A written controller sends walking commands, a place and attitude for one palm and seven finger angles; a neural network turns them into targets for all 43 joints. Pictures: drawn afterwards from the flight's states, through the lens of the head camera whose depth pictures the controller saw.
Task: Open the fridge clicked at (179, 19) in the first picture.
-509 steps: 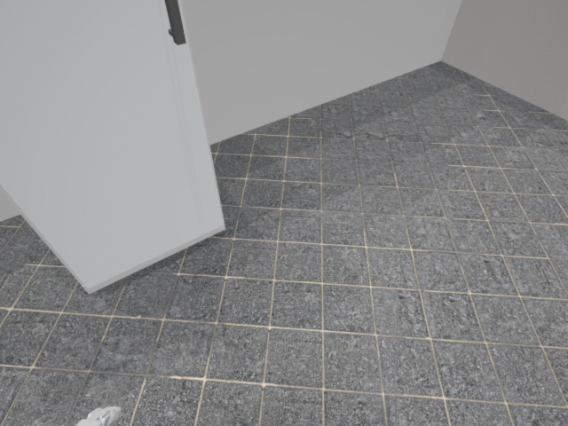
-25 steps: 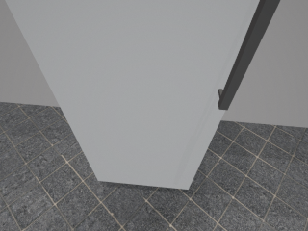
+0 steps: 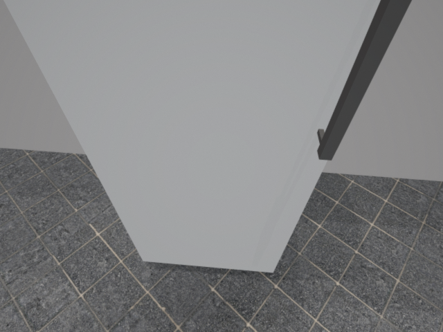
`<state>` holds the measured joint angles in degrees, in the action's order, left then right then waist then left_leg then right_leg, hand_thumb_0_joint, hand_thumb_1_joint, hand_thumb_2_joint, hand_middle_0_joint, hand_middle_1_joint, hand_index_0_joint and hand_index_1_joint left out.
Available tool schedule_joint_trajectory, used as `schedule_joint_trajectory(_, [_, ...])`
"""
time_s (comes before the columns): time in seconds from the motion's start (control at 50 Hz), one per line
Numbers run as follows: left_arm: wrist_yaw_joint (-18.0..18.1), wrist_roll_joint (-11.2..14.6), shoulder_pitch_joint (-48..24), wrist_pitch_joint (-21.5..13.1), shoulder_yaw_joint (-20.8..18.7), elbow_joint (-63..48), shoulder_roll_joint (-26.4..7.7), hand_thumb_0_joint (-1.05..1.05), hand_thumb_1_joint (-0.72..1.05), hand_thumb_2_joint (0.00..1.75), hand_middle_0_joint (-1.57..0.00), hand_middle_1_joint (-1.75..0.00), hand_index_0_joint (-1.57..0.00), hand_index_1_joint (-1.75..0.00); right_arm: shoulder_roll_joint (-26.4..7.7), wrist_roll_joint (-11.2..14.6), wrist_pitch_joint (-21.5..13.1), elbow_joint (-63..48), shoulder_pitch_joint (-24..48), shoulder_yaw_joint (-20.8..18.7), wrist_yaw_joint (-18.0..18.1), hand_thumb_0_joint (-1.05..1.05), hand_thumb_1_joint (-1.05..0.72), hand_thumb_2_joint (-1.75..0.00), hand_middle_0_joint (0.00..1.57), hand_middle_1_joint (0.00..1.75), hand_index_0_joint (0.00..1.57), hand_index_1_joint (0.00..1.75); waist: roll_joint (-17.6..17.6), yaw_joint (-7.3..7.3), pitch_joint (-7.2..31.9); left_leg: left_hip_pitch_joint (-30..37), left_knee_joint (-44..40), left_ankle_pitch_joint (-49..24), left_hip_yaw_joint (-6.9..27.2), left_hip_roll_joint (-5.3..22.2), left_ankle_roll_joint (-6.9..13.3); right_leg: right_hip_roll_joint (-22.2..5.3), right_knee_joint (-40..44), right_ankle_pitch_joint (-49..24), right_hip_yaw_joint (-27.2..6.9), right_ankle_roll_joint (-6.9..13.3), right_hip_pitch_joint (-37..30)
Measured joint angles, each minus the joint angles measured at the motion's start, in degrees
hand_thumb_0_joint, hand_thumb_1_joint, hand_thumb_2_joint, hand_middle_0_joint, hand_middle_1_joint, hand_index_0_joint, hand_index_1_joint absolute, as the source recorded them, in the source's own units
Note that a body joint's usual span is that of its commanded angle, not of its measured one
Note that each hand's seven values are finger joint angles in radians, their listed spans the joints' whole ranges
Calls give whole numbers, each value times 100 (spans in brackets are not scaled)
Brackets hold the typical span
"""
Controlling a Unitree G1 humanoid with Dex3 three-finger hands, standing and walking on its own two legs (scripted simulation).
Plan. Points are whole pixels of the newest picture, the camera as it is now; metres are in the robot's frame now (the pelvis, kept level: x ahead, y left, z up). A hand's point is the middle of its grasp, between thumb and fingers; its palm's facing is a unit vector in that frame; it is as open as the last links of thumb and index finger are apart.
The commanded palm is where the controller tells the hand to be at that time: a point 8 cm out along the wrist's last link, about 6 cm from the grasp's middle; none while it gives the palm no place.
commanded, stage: look again from close up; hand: right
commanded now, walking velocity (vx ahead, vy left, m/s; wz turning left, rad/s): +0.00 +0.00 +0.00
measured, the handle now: (349, 83) +0.43 -0.16 +0.25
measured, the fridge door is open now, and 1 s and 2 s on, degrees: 0 0 0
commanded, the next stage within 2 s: raise the hand to about handle height in 0.18 s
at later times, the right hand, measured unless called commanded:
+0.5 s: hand (347, 290) +0.20 -0.19 +0.02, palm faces +0.22 +0.97 -0.09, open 7.6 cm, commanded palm +0.11 -0.24 -0.02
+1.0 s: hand (377, 292) +0.19 -0.21 +0.07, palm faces +0.02 +1.00 -0.08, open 10.4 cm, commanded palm +0.14 -0.26 +0.08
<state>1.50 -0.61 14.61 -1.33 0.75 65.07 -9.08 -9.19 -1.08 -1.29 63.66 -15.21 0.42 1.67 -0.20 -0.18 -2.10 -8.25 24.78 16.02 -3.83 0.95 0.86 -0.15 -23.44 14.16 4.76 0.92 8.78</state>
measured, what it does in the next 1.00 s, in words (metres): stands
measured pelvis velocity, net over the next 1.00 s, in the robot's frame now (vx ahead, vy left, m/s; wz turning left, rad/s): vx -0.03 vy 0.01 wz -0.04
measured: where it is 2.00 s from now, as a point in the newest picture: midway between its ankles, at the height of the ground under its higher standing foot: outside the picture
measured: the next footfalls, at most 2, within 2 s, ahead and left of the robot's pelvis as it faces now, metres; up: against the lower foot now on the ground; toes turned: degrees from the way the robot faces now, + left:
none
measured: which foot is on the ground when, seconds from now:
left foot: down 0.00-1.00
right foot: down 0.00-1.00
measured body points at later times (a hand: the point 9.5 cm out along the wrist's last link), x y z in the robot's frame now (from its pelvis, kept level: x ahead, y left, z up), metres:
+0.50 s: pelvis -0.01 +0.01 -0.02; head -0.01 +0.02 +0.43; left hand +0.12 +0.26 -0.12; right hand +0.19 -0.24 +0.02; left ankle -0.03 +0.10 -0.74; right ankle -0.02 -0.11 -0.74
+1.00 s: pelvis -0.03 +0.01 -0.03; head -0.03 +0.02 +0.42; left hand +0.15 +0.21 -0.10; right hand +0.18 -0.26 +0.07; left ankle -0.03 +0.10 -0.74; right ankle -0.02 -0.11 -0.74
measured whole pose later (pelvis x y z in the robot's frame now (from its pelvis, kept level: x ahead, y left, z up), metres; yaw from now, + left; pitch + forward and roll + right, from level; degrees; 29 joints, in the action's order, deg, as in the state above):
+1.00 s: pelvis -0.03 +0.01 -0.03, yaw -2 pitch +3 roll +1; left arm 4.5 3.0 13.7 -14.9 4.1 35.4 -11.2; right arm -17.8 18.4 -10.7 -2.2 -17.0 -13.9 -18.9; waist 2.5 -0.9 3.3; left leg -21.7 39.9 21.2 -7.2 -0.1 2.1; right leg -2.2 -42.6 20.2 1.1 0.2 25.2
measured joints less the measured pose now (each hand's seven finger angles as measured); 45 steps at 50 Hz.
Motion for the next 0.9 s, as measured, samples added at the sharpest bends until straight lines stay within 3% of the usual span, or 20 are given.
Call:
schedule_joint_trajectory(0.3, [-8,13,-19,22,-8,1,-12,1,91,90,-20,-30,-20,-30,31,-9,-30,7,-20,7,39,1,-91,-90,20,30,20,30,30,-9,-1,-22,-44,-13,-45,-70,38,-74,-102,22,-46,-57,104])
schedule_joint_trajectory(0.34, [107,157,188,-224,28,-538,-81,2,92,89,-20,-30,-20,-30,-23,413,585,-2027,-640,-202,132,2,-93,-90,20,30,20,31,25,-53,-69,-110,107,27,-23,-81,43,-95,-245,114,-26,-48,169])
schedule_joint_trajectory(0.36, [185,192,319,-484,17,-818,-113,2,92,89,-20,-30,-20,-30,-97,537,486,-3032,-913,-233,239,3,-93,-90,20,30,20,31,8,-91,-54,-172,224,81,-9,-55,49,-73,-276,128,-12,-42,190])
schedule_joint_trajectory(0.4, [272,272,424,-931,-38,-1250,-223,2,92,89,-20,-30,-20,-30,-171,766,125,-4474,-1137,-296,398,3,-92,-89,20,31,20,32,56,-30,77,-303,426,193,-77,11,42,-18,-416,154,-79,-31,334])
schedule_joint_trajectory(0.46, [250,216,223,-1272,-173,-1809,-419,2,91,89,-20,-30,-20,-30,-163,985,-681,-5562,-833,-531,223,3,-88,-88,20,33,20,34,177,126,368,-733,834,346,-182,67,34,6,-881,284,-184,-19,834])
schedule_joint_trajectory(0.5, [154,169,-48,-1350,-262,-2137,-480,2,91,89,-20,-30,-20,-30,-121,1174,-1446,-5809,-608,-712,-197,2,-85,-86,20,35,20,36,159,160,629,-1229,1268,484,-127,69,52,-24,-1273,423,-133,-33,1286])
schedule_joint_trajectory(0.54, [28,174,-337,-1351,-342,-2466,-494,2,91,89,-20,-30,-20,-30,-74,1387,-2185,-5837,-502,-837,-870,2,-80,-85,20,37,20,38,85,172,799,-1693,1725,641,-64,49,78,-76,-1704,589,-76,-56,1712])
schedule_joint_trajectory(0.58, [-49,217,-555,-1285,-394,-2840,-513,2,91,90,-20,-30,-20,-30,-78,1524,-2539,-5816,-554,-901,-1528,1,-76,-83,20,40,20,41,-1,152,846,-2007,2104,783,-28,29,113,-120,-2068,737,-46,-61,2004])
schedule_joint_trajectory(0.64, [3,277,-689,-1149,-417,-3358,-568,2,91,90,-20,-30,-20,-30,-145,1635,-2269,-5944,-904,-935,-1973,1,-69,-81,21,44,21,45,-94,50,853,-2217,2418,919,-42,11,142,-158,-2398,872,-68,-78,2226])
schedule_joint_trajectory(0.7, [110,280,-665,-1084,-412,-3666,-598,2,90,90,-20,-30,-19,-30,-194,1664,-1929,-6190,-1308,-1051,-1792,1,-61,-78,22,49,22,49,-103,-79,811,-2190,2464,961,-156,-17,161,-188,-2554,932,-187,-104,2291])
schedule_joint_trajectory(0.76, [185,251,-540,-1148,-317,-3708,-592,1,90,90,-20,-30,-19,-30,-258,1638,-2003,-6514,-1457,-1187,-1485,2,-54,-75,23,53,23,54,-64,-202,741,-2075,2391,948,-331,-46,174,-208,-2639,945,-366,-111,2314])
schedule_joint_trajectory(0.84, [237,279,-413,-1291,-41,-3428,-536,1,90,90,-20,-30,-19,-30,-395,1700,-2187,-6762,-1021,-1185,-1586,2,-44,-71,23,59,23,60,68,-282,589,-1862,2218,872,-520,-76,189,-214,-2651,906,-559,-124,2253])
schedule_joint_trajectory(0.9, [270,327,-330,-1324,165,-3169,-408,2,90,90,-20,-30,-20,-30,-578,1743,-1858,-6739,-539,-1155,-1898,2,-37,-68,23,63,23,64,169,-258,530,-1680,1991,750,-517,-94,177,-217,-2465,813,-555,-120,2082])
